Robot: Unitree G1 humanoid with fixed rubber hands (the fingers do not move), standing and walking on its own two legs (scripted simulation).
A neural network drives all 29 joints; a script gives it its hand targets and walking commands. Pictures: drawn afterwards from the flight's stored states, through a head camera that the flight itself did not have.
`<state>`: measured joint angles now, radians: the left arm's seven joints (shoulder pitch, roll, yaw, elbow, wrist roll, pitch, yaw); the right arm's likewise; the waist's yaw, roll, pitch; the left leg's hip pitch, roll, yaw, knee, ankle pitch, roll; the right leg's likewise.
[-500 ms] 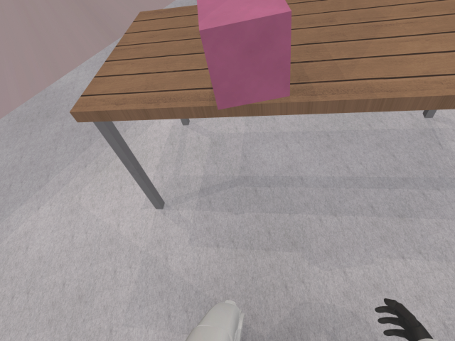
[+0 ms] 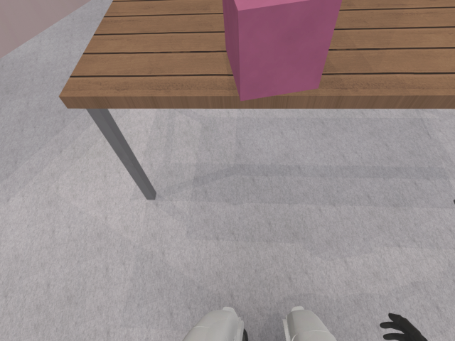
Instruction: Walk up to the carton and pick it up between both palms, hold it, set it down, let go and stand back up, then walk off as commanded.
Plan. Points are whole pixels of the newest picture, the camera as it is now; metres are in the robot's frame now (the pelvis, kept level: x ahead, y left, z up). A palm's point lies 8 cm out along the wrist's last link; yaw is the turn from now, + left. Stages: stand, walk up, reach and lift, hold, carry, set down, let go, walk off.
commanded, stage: walk off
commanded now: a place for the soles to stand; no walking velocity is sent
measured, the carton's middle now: (271, 28) +0.80 -0.05 +0.07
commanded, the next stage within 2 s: none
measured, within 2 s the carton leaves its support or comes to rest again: neither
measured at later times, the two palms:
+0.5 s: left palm out of the picture -0.05 +0.38 -0.08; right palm out of the picture +0.06 -0.24 -0.13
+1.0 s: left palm out of the picture -0.06 +0.35 -0.08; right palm out of the picture +0.04 -0.28 -0.11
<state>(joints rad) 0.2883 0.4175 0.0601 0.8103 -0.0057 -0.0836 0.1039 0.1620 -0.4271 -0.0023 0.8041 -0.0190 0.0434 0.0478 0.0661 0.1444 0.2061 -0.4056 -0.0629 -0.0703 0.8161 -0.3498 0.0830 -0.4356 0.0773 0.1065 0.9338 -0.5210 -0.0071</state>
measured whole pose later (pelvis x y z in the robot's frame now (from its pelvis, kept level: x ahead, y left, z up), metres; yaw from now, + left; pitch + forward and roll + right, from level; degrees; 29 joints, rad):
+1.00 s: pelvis -0.09 +0.01 -0.01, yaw +0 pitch -6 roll +0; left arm 0.34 0.41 0.06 0.81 0.00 -0.06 0.01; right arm 0.22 -0.41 0.00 0.80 -0.02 -0.01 0.02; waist 0.07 0.06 0.04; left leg -0.37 -0.05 0.01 0.89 -0.44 0.08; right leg -0.38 0.05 0.07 0.83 -0.34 -0.01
